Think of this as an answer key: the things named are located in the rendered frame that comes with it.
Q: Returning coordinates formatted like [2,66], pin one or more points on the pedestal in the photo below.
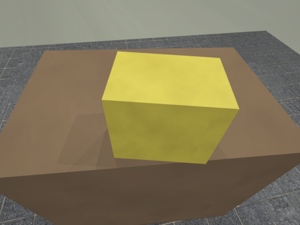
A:
[56,157]

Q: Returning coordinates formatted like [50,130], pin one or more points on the carton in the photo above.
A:
[164,107]

